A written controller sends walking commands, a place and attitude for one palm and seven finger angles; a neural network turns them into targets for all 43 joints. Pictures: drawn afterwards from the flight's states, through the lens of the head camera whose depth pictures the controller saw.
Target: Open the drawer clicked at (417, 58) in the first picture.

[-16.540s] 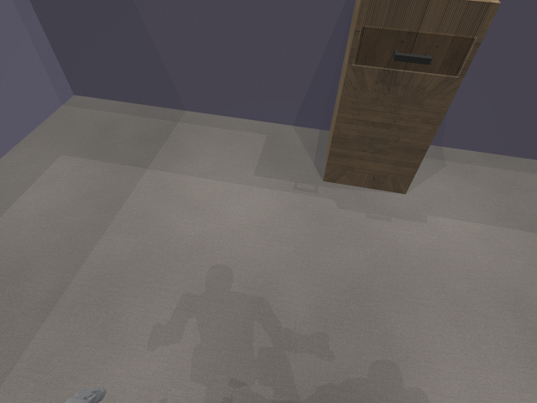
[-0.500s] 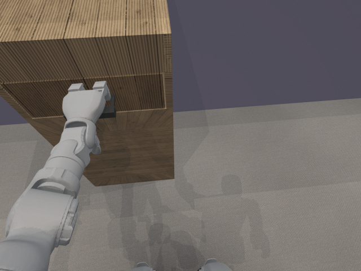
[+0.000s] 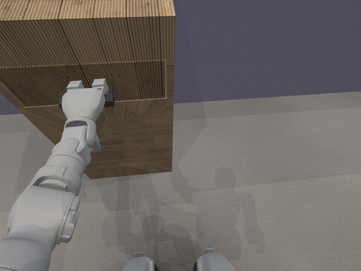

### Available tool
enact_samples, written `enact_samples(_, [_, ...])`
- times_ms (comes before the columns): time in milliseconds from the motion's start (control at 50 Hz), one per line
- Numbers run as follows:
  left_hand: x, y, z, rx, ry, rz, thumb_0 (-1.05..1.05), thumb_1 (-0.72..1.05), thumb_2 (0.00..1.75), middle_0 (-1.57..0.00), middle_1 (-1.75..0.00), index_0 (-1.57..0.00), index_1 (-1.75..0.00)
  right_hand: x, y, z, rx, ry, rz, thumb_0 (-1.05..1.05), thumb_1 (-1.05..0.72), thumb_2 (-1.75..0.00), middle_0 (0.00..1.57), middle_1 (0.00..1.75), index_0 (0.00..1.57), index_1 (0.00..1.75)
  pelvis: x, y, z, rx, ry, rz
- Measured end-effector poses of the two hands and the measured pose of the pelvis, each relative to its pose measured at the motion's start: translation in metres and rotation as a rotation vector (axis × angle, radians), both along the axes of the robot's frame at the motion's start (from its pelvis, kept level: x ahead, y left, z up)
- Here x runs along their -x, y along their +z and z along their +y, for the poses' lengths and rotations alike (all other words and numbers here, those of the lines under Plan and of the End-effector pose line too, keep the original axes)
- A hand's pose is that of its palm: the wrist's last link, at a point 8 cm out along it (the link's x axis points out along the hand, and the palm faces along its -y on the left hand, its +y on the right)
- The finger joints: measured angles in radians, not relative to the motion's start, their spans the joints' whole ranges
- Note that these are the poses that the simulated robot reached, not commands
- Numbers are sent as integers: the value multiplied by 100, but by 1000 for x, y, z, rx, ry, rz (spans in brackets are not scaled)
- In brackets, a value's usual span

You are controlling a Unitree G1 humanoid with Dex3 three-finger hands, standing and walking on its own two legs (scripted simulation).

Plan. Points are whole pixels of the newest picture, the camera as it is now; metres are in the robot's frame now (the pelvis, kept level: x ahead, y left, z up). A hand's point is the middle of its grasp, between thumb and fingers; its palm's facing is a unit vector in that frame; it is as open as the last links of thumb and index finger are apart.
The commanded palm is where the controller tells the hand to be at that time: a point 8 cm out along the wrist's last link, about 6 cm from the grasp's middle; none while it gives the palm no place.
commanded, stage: lower the fingers behind the handle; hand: left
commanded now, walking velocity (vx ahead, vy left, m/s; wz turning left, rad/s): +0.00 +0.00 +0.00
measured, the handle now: (88, 95) +0.54 +0.20 +0.01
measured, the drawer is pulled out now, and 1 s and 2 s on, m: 0.00 0.00 0.05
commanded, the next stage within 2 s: close the thumb around the handle in 0.50 s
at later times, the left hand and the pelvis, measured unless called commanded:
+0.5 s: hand (92, 117) +0.49 +0.19 -0.01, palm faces -0.06 -0.04 -1.00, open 13.9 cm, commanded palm +0.47 +0.18 +0.04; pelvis +0.00 +0.00 +0.00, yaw -1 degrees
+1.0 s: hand (93, 117) +0.48 +0.18 -0.01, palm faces -0.06 -0.04 -1.00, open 9.5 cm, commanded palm +0.47 +0.18 +0.04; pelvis +0.00 +0.00 +0.00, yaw +0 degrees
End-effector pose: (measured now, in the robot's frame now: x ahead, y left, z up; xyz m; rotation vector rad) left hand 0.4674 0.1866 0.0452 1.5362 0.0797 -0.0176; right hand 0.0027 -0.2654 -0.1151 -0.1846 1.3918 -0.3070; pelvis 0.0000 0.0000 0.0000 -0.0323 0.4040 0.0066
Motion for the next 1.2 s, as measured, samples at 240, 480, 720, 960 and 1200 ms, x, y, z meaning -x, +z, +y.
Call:
enact_samples(240, [-4, -6, 1, -4, 2, -5, 0, -49, 31, -31, -120, -31, -120, 14, -6, 4, -2, -10, 29, 0, -91, -90, 20, 30, 21, 30, 3, -6, 2, 4, -3, 17])
enact_samples(480, [-1, -5, 3, 8, -2, -1, 0, -49, 31, -30, -120, -31, -120, 17, -3, 4, 1, -17, 32, 0, -91, -90, 20, 30, 21, 30, 3, -4, 2, 5, -8, 10])
enact_samples(720, [-1, -5, 2, 0, 6, -4, 0, -44, 33, -30, -121, -32, -120, 8, -4, 2, 2, -4, 22, 0, -91, -90, 20, 30, 21, 30, 1, -4, 2, 5, -1, 10])
enact_samples(960, [0, -3, -1, 3, 0, -1, 0, 5, 54, -34, -126, -35, -126, 2, -5, 2, -9, -1, 12, 0, -91, -90, 20, 30, 21, 30, -2, -3, 0, 3, -2, 5])
enact_samples(1200, [1, -2, -3, 0, 9, -5, 0, 66, 80, -37, -133, -39, -132, 0, -5, -1, -12, -2, 10, 0, -91, -90, 20, 30, 21, 30, -2, -2, -3, 0, -3, 2])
